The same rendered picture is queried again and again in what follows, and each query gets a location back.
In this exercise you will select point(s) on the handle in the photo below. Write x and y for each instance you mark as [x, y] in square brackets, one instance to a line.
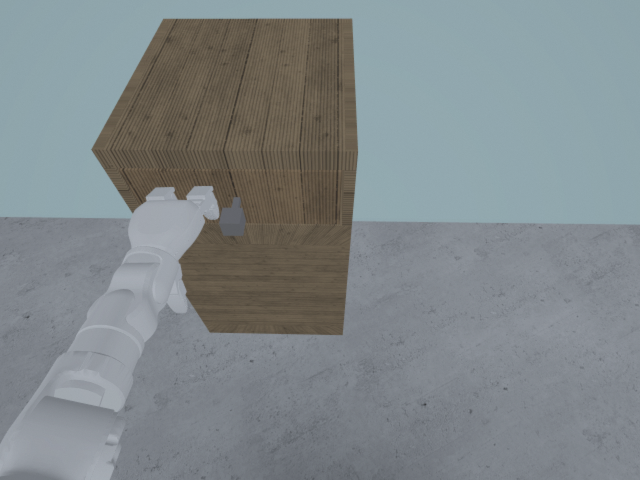
[232, 220]

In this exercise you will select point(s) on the robot left upper arm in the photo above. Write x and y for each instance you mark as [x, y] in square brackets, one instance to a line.
[65, 440]

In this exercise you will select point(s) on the drawer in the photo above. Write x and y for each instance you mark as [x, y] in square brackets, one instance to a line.
[267, 195]

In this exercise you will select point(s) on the left robot forearm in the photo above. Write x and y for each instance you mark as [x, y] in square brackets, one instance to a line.
[97, 368]

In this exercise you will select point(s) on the robot left hand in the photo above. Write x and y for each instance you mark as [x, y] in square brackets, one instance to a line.
[172, 225]

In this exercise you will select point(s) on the cabinet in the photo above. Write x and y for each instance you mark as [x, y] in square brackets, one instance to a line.
[248, 94]

